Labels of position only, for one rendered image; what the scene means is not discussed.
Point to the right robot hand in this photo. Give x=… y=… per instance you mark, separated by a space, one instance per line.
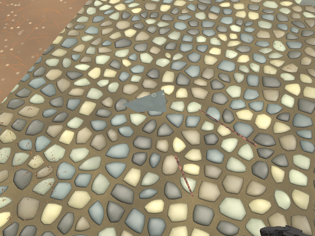
x=281 y=231

